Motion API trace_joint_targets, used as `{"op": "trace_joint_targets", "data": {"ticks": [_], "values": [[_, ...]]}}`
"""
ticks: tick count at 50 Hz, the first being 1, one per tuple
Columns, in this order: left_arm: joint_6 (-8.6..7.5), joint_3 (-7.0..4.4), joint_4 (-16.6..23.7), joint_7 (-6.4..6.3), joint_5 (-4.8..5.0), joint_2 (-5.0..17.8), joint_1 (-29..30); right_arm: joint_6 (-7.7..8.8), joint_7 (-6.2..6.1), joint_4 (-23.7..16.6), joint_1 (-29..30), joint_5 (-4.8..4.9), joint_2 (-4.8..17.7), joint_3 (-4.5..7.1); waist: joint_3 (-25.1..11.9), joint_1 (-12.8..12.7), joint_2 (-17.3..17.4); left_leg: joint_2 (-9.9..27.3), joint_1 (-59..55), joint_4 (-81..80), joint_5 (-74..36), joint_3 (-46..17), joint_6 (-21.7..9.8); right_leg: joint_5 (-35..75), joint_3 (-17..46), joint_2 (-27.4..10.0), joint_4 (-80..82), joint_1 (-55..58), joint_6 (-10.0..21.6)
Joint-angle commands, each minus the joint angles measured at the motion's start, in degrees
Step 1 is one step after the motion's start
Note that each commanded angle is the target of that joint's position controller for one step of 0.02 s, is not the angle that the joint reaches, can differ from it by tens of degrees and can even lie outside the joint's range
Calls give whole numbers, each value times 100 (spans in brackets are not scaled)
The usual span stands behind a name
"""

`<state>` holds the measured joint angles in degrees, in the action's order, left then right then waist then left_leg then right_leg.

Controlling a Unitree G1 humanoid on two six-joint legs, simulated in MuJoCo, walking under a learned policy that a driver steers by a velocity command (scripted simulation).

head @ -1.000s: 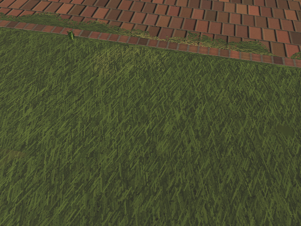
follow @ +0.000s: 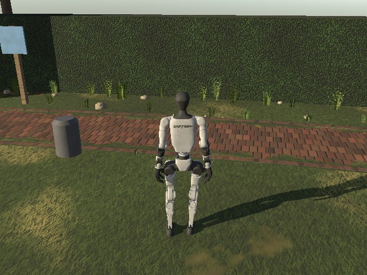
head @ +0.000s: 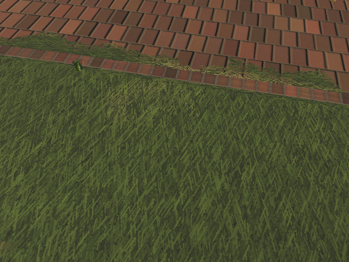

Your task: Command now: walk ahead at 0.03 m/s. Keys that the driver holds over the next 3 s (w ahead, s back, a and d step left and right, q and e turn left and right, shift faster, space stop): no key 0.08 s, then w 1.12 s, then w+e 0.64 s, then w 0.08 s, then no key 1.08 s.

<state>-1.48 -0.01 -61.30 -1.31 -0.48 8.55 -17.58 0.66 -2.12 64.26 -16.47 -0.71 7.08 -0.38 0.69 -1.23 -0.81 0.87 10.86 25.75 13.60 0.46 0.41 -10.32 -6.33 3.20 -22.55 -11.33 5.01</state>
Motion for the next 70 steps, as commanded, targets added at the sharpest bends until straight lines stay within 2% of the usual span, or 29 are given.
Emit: {"op": "trace_joint_targets", "data": {"ticks": [1, 4, 7, 9, 13, 14, 17, 20, 21, 22, 23, 24, 26, 31, 38, 40, 42, 43, 44, 45, 46, 47, 48, 51, 55, 60, 65, 68, 70], "values": [[-11, -81, -9, -23, -15, 428, -498, 98, -37, -14, -318, 47, 406, 38, 311, -42, 437, 484, 285, -788, -421, -588, -248, 202, 929, -828, 484, 288, -72], [-22, -54, -76, -43, -5, 332, -453, 94, -44, 29, -414, 37, 412, 40, 315, -1, 215, 496, 107, -773, -621, -574, -285, 318, 906, -843, 492, 255, -95], [16, -128, -92, -34, -12, 453, -462, 66, -25, 66, -642, -15, 555, 125, 321, 44, 170, 258, 192, -631, 1120, -493, -500, -1464, 755, -566, 224, 38, 37], [39, -167, -2, 11, -32, 465, -404, 44, 19, -23, -706, -40, 620, 181, 803, 82, 167, 332, 547, -689, 2365, -762, -728, -2580, 868, -549, 91, -549, 178], [-144, -135, 360, 126, -131, 174, 136, 136, 37, 75, -1414, -26, 905, 343, 975, 418, 937, 1349, -422, -1554, 2790, -2376, -1360, -1558, 286, -208, -1316, -1793, 84], [-198, -160, 477, 154, -166, 263, 319, 153, 35, 86, -1470, -35, 989, 391, 1009, 458, 923, 1616, -624, -1691, 2552, -2644, -1517, -1343, 215, -272, -1547, -2058, 87], [-338, -251, 653, 225, -86, 437, 368, 237, 52, 37, -1293, -60, 958, 431, 900, 283, 738, 1673, -743, -1546, 1370, -2381, -1494, -1422, 384, -478, -1657, -2007, 90], [-389, -306, 347, 249, 9, 304, -648, 278, 80, -175, -568, 30, 944, 449, 645, -360, 539, 964, 557, -903, 444, -1167, -1024, -642, 66, -121, -492, 297, 60], [-395, -405, 116, 201, -15, 500, -1380, 329, 101, -280, -360, 21, 849, 422, 409, -682, 143, 595, 1381, -88, 93, -676, -806, -733, 518, -312, -197, 1558, 120], [-410, -570, 5, 114, -94, 1112, -2143, 392, 167, -540, -155, 55, 463, 313, 166, -960, -1313, -196, 2437, 1876, 565, 244, -463, -2021, 2685, -1692, 953, 2407, 489], [-321, -603, -176, 102, -72, 1264, -2510, 400, 208, -698, -89, -79, 694, 383, 253, -873, -1566, -404, 3181, 3148, 1636, 289, -466, -1990, 4161, -2495, 1390, 2406, 905], [-276, -501, 4, 82, -105, 965, -1810, 374, 243, -722, 93, -187, 756, 413, 647, -454, -541, 40, 3367, 3808, 1309, -58, -572, -1872, 3707, -2426, 1262, 1874, 876], [-333, -420, 286, 106, -93, 783, -985, 408, 330, -684, 49, -106, 502, 369, 733, -63, -7, 324, 3050, 3751, 363, -156, -579, -1027, 2704, -1981, 1425, 1204, 642], [-474, -254, 32, 51, -23, 557, -1412, 230, 402, -842, 400, -132, 531, 409, 542, 91, -313, 251, 3075, 3304, -276, 299, -351, 2228, 1314, -1468, 1275, 1394, 446], [-519, -185, -79, 15, -33, 666, -1554, 209, 403, -1504, 1973, -21, 482, 256, 782, -90, -509, -144, 2028, 973, -1117, 846, -477, 3610, 733, -1332, 1340, 1028, 365], [-544, -206, -90, 0, -34, 782, -1419, 232, 337, -1484, 1682, -22, 669, 316, 540, 138, -525, -320, 1489, 802, -978, 838, -716, 4900, 639, -1441, 845, 1339, 317], [-512, -248, -73, -25, -61, 915, -1224, 295, 252, -1146, 552, -31, 918, 449, -74, 644, -536, -542, 447, 635, -676, 759, -956, 5730, 558, -1451, -503, 1579, 272], [-479, -262, -47, -15, -34, 954, -1103, 333, 206, -869, -288, -74, 1041, 533, -459, 1023, -431, -459, -580, 227, -830, 650, -1075, 5151, 460, -1320, -1609, 1194, 227], [-463, -212, 80, 24, -5, 755, -1153, 354, 156, -705, -1110, -221, 1459, 662, -1006, 1242, 47, 638, -1804, 103, 67, -554, -1325, 3185, 300, -1039, -3288, 147, 195], [-421, -113, 145, 106, 148, 19, -1973, 341, 199, -743, -1176, -295, 1851, 743, -1663, 683, 1250, 2387, -3176, -408, 331, -3613, -2300, -2005, 341, 56, -5623, -1846, 15], [-384, -265, 201, 102, 42, 658, -1347, 276, 250, -795, -685, -42, 1588, 710, -1285, 723, 367, 2117, -2578, -1176, 1600, -4071, -2216, -1611, 976, -104, -5977, -2478, 129], [-400, -308, 468, 125, -7, 767, -685, 292, 257, -924, 31, 28, 1253, 600, -287, 487, 291, 1942, -1594, -1425, 1704, -3088, -1944, -973, 945, -443, -5647, -2709, 162], [-422, -320, 517, 140, -31, 720, -457, 351, 279, -945, 310, 5, 942, 514, 72, 327, 32, 1707, -856, -1631, 951, -2514, -1752, -641, 939, -616, -5275, -2434, 165], [-228, -296, 413, 205, -162, 335, -745, 506, 211, -679, 4, -10, 598, 373, 214, -96, 127, 1184, 94, -1785, -489, -1313, -1400, -540, 894, -842, -4554, -1593, -19], [-89, -320, 742, 276, -183, 423, 62, 588, 197, -551, -488, -6, 924, 396, 455, -69, 267, 1004, 38, -2030, -1000, -774, -1362, 11, 634, -1011, -3782, -2246, -228], [-96, -277, 1169, 314, -92, 426, 1321, 571, 211, -496, -1037, 11, 904, 339, 552, 268, 341, 806, -532, -1997, -2006, -354, -1140, 934, 326, -934, -2262, -2600, -378], [-133, -226, 1394, 330, -54, 406, 1990, 582, 133, -352, -1459, -65, 922, 324, 594, 479, 442, 1024, -1500, -1812, -2760, 140, -1044, 1008, 126, -657, -1388, -2611, -124], [-181, -266, 1441, 321, -83, 478, 1896, 570, 51, -334, -1337, -99, 1005, 340, 521, 294, 494, 1201, -1922, -1255, -4228, 457, -960, 447, -15, -380, -1052, -2183, 185], [-218, -366, 1231, 266, -112, 637, 1138, 535, 12, -356, -1188, -115, 1165, 380, 52, -65, 613, 1235, -2046, -87, -5833, 661, -865, -31, -224, 26, -951, -1275, 456]]}}
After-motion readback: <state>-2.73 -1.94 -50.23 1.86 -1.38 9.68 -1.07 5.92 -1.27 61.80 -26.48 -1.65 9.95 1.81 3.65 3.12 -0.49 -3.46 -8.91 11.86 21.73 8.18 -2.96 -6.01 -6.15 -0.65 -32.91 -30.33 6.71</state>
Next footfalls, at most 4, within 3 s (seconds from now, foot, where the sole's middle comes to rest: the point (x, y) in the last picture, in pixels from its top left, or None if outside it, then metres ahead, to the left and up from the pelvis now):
0.42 right None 0.14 -0.09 -0.78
0.88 left None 0.49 0.04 -0.78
1.44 right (212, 204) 0.79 -0.13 -0.78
1.98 left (194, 141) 1.15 -0.06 -0.78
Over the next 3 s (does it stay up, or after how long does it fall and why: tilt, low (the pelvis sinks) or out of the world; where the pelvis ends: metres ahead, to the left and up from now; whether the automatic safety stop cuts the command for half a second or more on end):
stays up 1.08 -0.14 0.00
